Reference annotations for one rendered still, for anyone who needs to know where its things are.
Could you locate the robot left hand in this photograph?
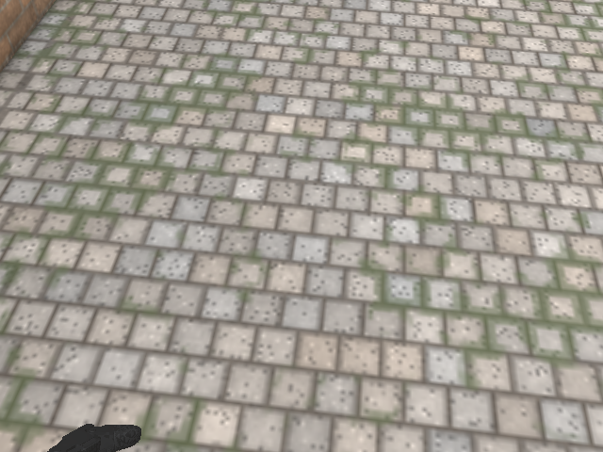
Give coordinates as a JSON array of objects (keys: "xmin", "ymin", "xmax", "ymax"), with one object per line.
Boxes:
[{"xmin": 47, "ymin": 424, "xmax": 141, "ymax": 452}]

